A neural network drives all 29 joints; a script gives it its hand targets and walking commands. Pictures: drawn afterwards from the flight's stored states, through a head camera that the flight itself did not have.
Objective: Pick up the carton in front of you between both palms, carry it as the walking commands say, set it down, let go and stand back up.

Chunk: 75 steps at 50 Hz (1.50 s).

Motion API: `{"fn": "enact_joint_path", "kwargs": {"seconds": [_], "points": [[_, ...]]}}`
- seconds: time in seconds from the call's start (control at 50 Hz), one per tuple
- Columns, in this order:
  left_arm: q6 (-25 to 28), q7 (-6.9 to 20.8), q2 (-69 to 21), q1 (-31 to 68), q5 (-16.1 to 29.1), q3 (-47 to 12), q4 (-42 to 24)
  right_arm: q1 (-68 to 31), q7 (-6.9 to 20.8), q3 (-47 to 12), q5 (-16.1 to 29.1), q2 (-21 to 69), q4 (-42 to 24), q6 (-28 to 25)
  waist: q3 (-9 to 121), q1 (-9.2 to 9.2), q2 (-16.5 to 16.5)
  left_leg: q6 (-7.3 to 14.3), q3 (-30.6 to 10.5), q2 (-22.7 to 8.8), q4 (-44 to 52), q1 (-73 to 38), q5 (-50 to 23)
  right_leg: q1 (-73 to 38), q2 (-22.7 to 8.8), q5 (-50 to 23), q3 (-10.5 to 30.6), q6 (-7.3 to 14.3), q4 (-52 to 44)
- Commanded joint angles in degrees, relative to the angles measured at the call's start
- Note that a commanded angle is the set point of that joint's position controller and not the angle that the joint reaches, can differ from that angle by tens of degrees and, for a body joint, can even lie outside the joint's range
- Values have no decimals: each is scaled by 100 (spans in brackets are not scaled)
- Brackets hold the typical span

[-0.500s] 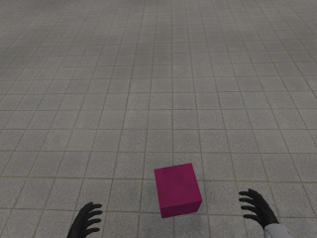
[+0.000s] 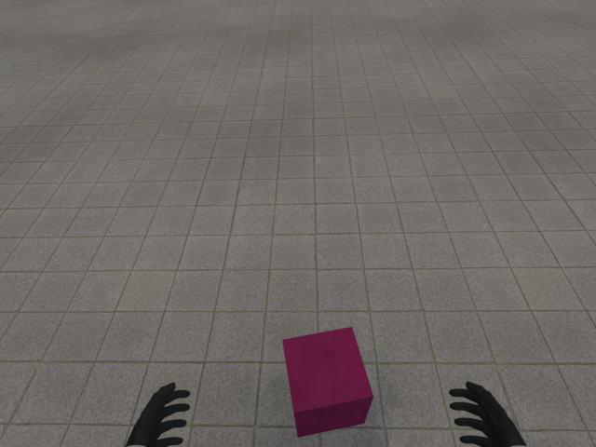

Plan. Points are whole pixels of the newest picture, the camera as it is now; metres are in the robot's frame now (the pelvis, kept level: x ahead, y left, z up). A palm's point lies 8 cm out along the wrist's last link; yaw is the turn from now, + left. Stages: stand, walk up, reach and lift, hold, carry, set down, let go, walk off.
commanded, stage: stand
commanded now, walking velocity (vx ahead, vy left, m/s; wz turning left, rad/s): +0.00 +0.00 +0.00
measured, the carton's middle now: (324, 382) +0.44 -0.03 -0.65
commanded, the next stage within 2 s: none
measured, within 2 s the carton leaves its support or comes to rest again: neither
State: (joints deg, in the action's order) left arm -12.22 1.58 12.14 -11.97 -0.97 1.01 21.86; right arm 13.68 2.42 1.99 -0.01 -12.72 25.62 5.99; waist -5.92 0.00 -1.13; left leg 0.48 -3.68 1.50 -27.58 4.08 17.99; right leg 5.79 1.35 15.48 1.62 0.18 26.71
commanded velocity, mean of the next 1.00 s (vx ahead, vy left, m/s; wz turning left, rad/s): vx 0.00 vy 0.00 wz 0.00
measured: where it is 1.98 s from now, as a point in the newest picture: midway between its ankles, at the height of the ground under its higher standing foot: outside the picture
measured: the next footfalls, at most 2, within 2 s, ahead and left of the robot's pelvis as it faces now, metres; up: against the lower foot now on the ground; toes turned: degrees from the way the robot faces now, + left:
none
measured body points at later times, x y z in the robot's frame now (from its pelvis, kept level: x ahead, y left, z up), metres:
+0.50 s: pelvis +0.02 +0.00 +0.00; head +0.03 +0.01 +0.45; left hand +0.17 +0.29 -0.10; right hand +0.16 -0.29 -0.09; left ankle -0.03 +0.11 -0.74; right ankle +0.00 -0.12 -0.74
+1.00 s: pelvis +0.01 +0.00 +0.00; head +0.01 +0.01 +0.45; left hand +0.14 +0.30 -0.11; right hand +0.13 -0.30 -0.10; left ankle -0.03 +0.11 -0.74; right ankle +0.00 -0.12 -0.74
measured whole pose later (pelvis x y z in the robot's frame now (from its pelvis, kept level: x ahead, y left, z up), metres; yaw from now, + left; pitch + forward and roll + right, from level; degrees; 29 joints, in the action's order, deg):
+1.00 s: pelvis +0.01 +0.00 +0.00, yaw +0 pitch -2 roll +0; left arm 0.3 -1.2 20.3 -7.5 -1.5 1.4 52.2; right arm 10.1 -1.2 1.4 -1.6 -20.5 48.1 0.0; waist -1.3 0.0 0.4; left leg 0.8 -3.3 1.7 -23.9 5.6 16.3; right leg 7.8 1.0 14.2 2.0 0.0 23.9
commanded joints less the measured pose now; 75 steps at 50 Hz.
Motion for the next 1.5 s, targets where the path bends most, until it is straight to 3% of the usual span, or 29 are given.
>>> {"fn": "enact_joint_path", "kwargs": {"seconds": [0.0,0.06,0.14,0.26,0.48,1.08,1.48], "points": [[647,-334,1352,358,-138,405,450,-169,-273,365,-285,-1230,182,-307,241,48,570,-166,-89,-228,222,982,-411,704,-332,289,280,-103,-352],[953,-306,1216,472,-167,380,674,-187,-284,350,-293,-1220,361,-461,269,-7,276,-64,-250,-281,257,1119,288,946,-351,950,441,-12,-388],[1147,-223,1201,547,-119,372,1034,-371,-270,336,-241,-1265,515,-578,672,22,-44,1,-395,-424,223,1158,-495,459,-351,-286,367,15,-70],[1239,-254,1401,490,-109,342,1487,-200,-321,326,-187,-1423,801,-595,982,-25,-34,-9,-355,-487,27,786,-1798,229,-449,-1514,376,72,97],[1280,-311,1531,515,-85,279,2016,-234,-390,273,-170,-1563,1196,-608,980,-4,62,8,-373,-558,118,519,-2540,40,-531,-2175,393,77,72],[1331,-274,1736,703,-40,208,2942,-566,-373,119,-149,-1734,2178,-693,582,6,96,51,-485,-652,882,452,-1331,-67,-652,-1330,611,83,-678],[1355,-245,1865,741,-4,149,3335,-637,-352,43,-103,-1848,2650,-715,551,10,97,73,-514,-702,1037,407,-1191,-62,-691,-1222,652,95,-864]]}}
